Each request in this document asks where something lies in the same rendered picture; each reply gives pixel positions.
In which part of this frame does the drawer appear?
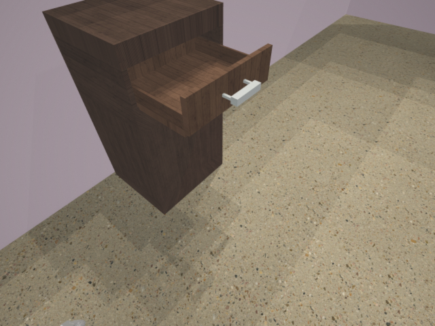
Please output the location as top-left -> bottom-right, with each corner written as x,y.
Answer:
127,37 -> 273,138

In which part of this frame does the cabinet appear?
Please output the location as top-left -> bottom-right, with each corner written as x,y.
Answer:
42,0 -> 223,215

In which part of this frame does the handle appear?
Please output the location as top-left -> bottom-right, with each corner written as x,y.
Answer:
222,79 -> 261,107

